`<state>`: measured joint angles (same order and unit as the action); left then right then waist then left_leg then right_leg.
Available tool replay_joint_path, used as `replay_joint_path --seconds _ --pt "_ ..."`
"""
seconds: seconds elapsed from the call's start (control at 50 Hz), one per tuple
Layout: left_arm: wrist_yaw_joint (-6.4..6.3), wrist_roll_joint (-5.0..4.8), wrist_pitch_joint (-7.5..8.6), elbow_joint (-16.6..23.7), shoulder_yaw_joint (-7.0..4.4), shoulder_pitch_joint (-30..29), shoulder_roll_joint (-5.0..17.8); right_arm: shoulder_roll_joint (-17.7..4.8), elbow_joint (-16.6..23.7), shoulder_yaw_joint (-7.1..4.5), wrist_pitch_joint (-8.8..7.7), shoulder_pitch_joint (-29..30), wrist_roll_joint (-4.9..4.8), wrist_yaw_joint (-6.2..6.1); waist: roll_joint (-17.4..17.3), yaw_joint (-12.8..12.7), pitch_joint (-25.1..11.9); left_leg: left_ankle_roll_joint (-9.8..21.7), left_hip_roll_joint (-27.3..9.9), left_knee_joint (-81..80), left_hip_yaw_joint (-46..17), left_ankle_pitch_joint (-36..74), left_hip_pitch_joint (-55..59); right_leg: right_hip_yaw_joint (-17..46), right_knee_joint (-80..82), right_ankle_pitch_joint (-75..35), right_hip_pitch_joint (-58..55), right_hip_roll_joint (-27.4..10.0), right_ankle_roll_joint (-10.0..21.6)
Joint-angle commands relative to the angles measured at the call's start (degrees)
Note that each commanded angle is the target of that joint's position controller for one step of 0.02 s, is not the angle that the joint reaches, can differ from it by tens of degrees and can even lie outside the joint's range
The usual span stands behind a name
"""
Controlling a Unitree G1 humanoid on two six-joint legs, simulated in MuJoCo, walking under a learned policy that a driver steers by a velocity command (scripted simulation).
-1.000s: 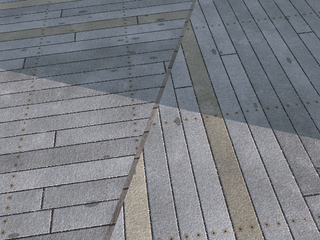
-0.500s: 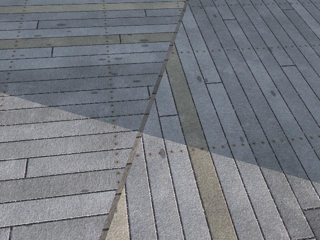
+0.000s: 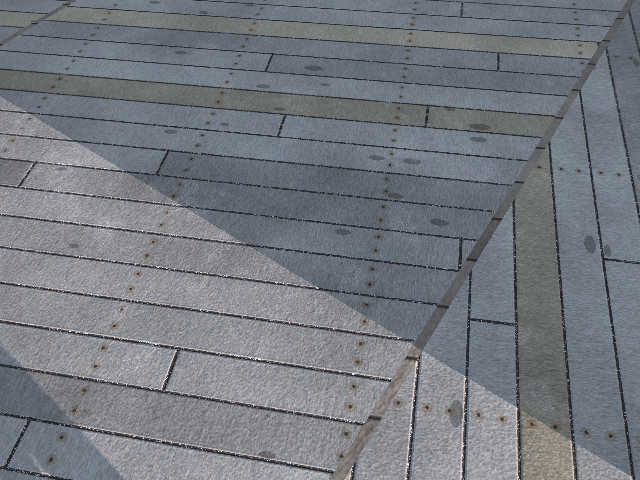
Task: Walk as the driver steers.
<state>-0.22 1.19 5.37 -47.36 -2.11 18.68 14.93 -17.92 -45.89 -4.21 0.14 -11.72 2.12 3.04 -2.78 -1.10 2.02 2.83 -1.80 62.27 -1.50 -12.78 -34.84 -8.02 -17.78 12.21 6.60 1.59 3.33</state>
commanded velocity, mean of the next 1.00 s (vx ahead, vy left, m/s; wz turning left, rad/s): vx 0.50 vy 0.00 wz -0.13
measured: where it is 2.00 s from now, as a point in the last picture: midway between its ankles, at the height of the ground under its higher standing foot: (398, 267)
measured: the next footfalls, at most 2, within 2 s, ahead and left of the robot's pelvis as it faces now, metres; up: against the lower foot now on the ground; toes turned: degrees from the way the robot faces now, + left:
left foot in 0.26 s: +0.29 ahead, +0.12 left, +0.00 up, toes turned +11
right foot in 0.80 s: +0.59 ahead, -0.04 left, +0.00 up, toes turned -11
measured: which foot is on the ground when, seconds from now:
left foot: up 0.00-0.24, down 0.26-0.82, up 0.84-1.00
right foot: down 0.00-0.28, up 0.30-0.78, down 0.80-1.00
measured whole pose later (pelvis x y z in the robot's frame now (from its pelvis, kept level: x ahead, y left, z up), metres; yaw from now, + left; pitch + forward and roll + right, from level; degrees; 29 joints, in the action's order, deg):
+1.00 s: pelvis +0.54 +0.01 -0.01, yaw -13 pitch +0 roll +0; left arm 0.4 0.2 1.7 -50.2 -4.2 15.9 15.8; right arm -14.1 -45.8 -1.6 -3.4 -10.6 2.4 0.3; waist -0.9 -0.2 3.4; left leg -0.9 -5.2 66.7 -1.4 -18.3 -29.7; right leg -1.0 -23.1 10.6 12.6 8.4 8.5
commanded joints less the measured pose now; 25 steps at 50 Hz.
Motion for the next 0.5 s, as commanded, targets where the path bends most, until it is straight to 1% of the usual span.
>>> replay_joint_path --seconds 0.02,0.06,0.1,0.14,0.16,0.18,0.2,0.22,0.24,0.26,0.28,0.3,0.32,0.34,0.36,0.38,0.4,0.42,0.44,0.46,0.5 --pt "0.07 -0.14 1.02 2.02 -0.98 0.43 4.67 -0.22 4.67 0.57 -0.23 2.94 0.00 1.04 7.26 0.87 1.06 -0.76 -1.88 -3.94 -0.18 6.40 -6.27 7.00 9.10 -19.59 -2.30 -15.22 5.20" --pt "0.10 -0.11 0.92 1.30 -1.03 0.98 4.98 0.70 6.10 1.31 -0.56 7.15 -0.19 1.53 7.10 0.18 1.86 -0.68 -1.51 -11.67 2.02 11.23 -4.01 3.02 8.92 -21.42 -1.74 -13.84 4.32" --pt "-0.10 -0.15 0.79 0.35 -1.26 2.72 6.09 1.21 7.73 1.97 -0.79 11.66 -0.13 2.00 6.97 -1.07 2.68 0.13 -1.09 -18.48 4.84 13.00 -1.57 0.78 8.88 -23.08 -2.48 -14.25 3.81" --pt "-0.43 -0.15 0.42 -0.85 -1.48 4.84 7.06 0.97 9.01 2.22 -0.80 14.47 0.05 2.18 6.79 -1.81 3.28 1.39 -0.52 -22.80 6.79 11.17 -0.54 -0.56 7.77 -26.47 -5.90 -15.35 3.37" --pt "-0.60 -0.11 0.09 -1.64 -1.44 6.21 7.18 0.85 9.40 2.30 -0.83 15.19 0.26 2.05 6.65 -2.05 3.24 2.24 0.20 -24.61 7.32 9.20 0.39 -0.97 6.46 -30.10 -7.73 -15.87 3.29" --pt "-0.77 -0.01 -0.27 -2.33 -1.39 6.97 7.58 0.68 9.48 2.28 -0.87 14.93 0.45 1.72 6.89 -1.64 2.75 3.27 1.57 -26.14 8.03 6.60 2.36 -1.64 4.11 -37.15 -9.44 -16.21 3.19" --pt "-0.94 0.07 -0.63 -2.95 -1.44 7.47 8.35 0.35 9.13 2.16 -0.93 13.67 0.66 1.27 7.65 -0.85 1.59 4.43 3.42 -27.12 8.93 3.47 5.27 -2.33 0.61 -46.20 -10.96 -16.49 3.14" --pt "-1.00 0.16 -1.05 -3.82 -1.37 8.42 8.87 -0.06 8.06 1.96 -1.16 10.66 0.94 0.74 8.31 0.49 -0.42 5.76 5.40 -28.27 9.00 0.58 10.19 -2.42 -4.48 -53.82 -11.54 -16.85 3.37" --pt "-0.94 0.20 -1.48 -4.51 -1.15 9.06 9.13 -1.13 5.82 1.37 -1.65 4.33 1.17 0.16 8.21 3.20 -3.80 7.24 6.97 -30.99 8.17 -0.08 18.22 -2.53 -12.02 -55.61 -10.53 -16.91 3.37" --pt "-0.82 -0.25 -1.75 -4.37 -0.84 8.11 8.88 -2.86 2.53 0.48 -2.27 -4.99 1.78 -0.63 6.68 7.78 -8.30 8.84 5.95 -34.99 6.05 2.79 31.93 -3.62 -23.29 -48.22 -3.75 -15.54 2.71" --pt "-0.16 -1.54 -1.50 -1.75 0.44 9.01 4.45 -8.46 1.12 -1.01 -2.48 -12.98 3.06 -1.77 -1.36 9.77 -16.73 13.12 -10.28 -35.59 -12.38 -2.63 51.23 -3.71 -42.59 -21.56 13.47 -11.47 1.06" --pt "0.26 -2.37 -1.74 -0.77 0.17 11.30 3.62 -11.42 1.23 -1.80 -1.95 -13.42 0.90 -2.25 -8.18 7.74 -23.89 19.25 -25.26 -42.45 -37.58 3.47 58.41 1.65 -61.33 19.14 27.23 -0.87 -0.67" --pt "-0.22 -1.44 -1.90 0.12 -1.43 3.95 8.74 -10.04 1.48 -1.76 -1.71 -10.71 -0.67 -2.87 1.45 8.72 -16.94 17.04 -21.76 -43.14 -28.81 9.52 51.54 10.57 -62.38 13.74 31.13 -2.73 -0.12" --pt "0.06 -1.94 -1.37 0.84 -0.90 1.65 6.33 -7.05 0.65 -0.82 -2.24 -6.90 -0.78 -3.14 0.70 6.13 -8.41 14.98 -19.20 -44.95 -19.48 13.07 42.56 11.32 -58.58 10.16 31.18 -4.76 0.35" --pt "0.22 -1.77 -1.46 -0.37 -0.83 2.80 5.25 -3.57 0.20 0.12 -2.90 -4.53 -0.65 -2.98 2.33 3.45 -3.66 11.60 -16.11 -47.48 -13.46 15.52 35.45 10.95 -53.13 8.10 28.32 -6.65 0.49" --pt "0.37 -0.67 -2.38 -1.32 -0.97 3.99 4.63 -1.63 -0.24 0.73 -3.65 -2.78 -0.83 -3.02 1.08 1.43 -1.52 9.16 -13.66 -49.11 -9.15 16.34 30.96 11.05 -49.81 6.84 25.48 -7.45 0.15" --pt "0.72 0.18 -3.43 -2.92 -0.84 6.60 3.55 -0.36 -0.42 1.11 -4.21 -1.85 -0.82 -3.06 -0.01 0.17 -1.03 7.88 -12.17 -50.78 -5.94 15.93 27.76 10.78 -48.74 5.56 22.35 -7.37 -0.31" --pt "1.16 0.40 -4.09 -3.35 -0.98 7.07 2.94 -0.03 -0.82 1.22 -4.93 -2.57 -0.77 -2.99 -0.14 -0.11 -1.16 7.58 -11.60 -51.91 -4.43 17.02 26.70 10.54 -48.66 4.40 21.39 -6.88 -0.45" --pt "1.60 0.33 -4.48 -3.21 -1.15 6.65 2.44 -0.58 -1.49 1.07 -5.54 -3.30 -0.96 -2.94 -0.06 -0.67 -0.90 7.30 -11.22 -52.93 -2.70 17.88 26.81 10.45 -48.10 2.86 22.46 -6.78 -0.56" --pt "1.95 0.25 -4.71 -2.76 -1.26 5.06 2.00 -1.17 -2.09 0.86 -5.97 -3.91 -1.16 -2.92 -0.37 -0.79 0.03 6.91 -10.90 -53.95 -0.82 18.05 26.86 10.37 -47.09 0.73 24.38 -7.06 -0.76" --pt "2.30 0.15 -4.90 -1.51 -1.42 0.65 1.77 -1.32 -3.01 0.74 -6.34 -5.42 -1.09 -2.99 -0.80 -0.07 1.79 6.17 -10.28 -55.34 2.34 18.01 27.76 10.14 -44.68 -3.84 28.89 -7.53 -1.22"
Velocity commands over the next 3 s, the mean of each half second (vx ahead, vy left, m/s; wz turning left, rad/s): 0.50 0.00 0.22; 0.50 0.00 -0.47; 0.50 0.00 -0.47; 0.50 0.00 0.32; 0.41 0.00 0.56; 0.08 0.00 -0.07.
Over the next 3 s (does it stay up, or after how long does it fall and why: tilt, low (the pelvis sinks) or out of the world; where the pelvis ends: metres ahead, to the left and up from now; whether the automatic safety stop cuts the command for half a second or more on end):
stays up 1.35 -0.15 -0.01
